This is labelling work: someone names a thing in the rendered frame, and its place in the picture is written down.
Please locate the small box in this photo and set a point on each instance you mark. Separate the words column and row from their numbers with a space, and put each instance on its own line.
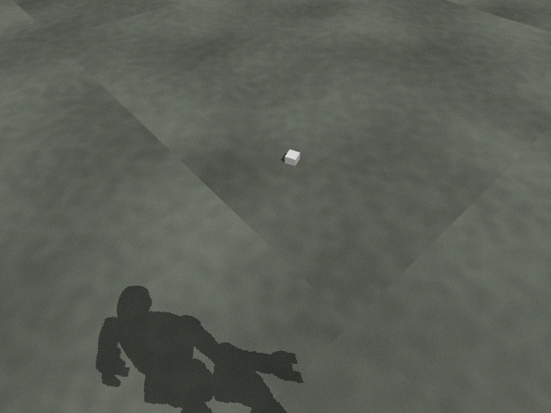
column 292, row 157

